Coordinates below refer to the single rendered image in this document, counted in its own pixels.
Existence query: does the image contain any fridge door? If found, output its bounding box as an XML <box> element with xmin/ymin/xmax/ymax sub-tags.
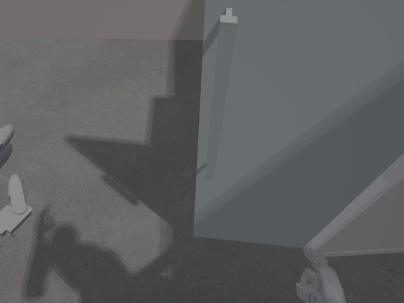
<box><xmin>193</xmin><ymin>0</ymin><xmax>404</xmax><ymax>248</ymax></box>

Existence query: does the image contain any robot right hand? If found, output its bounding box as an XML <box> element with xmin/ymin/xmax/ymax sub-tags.
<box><xmin>296</xmin><ymin>246</ymin><xmax>346</xmax><ymax>303</ymax></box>

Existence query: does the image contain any robot left hand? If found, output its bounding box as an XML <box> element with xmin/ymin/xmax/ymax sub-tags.
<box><xmin>0</xmin><ymin>124</ymin><xmax>33</xmax><ymax>239</ymax></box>

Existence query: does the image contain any handle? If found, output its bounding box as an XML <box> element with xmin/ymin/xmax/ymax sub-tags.
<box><xmin>205</xmin><ymin>8</ymin><xmax>237</xmax><ymax>181</ymax></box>

